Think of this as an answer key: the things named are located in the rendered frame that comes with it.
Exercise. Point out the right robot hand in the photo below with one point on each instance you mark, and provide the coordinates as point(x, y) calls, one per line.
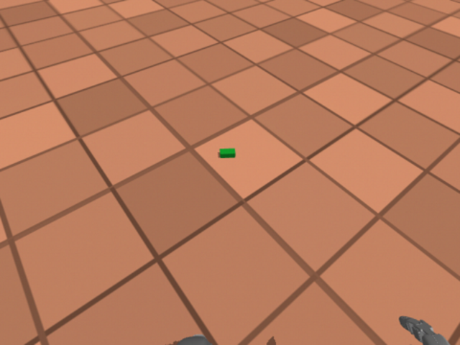
point(422, 331)

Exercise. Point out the small box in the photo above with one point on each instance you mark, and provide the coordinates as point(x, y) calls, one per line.
point(227, 153)

